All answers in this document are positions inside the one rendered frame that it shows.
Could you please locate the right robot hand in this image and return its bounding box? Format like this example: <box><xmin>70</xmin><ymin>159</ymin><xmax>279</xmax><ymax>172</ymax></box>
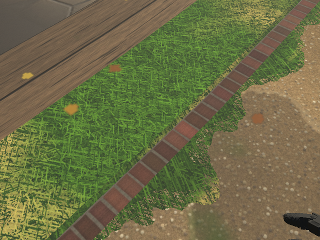
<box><xmin>283</xmin><ymin>212</ymin><xmax>320</xmax><ymax>240</ymax></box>

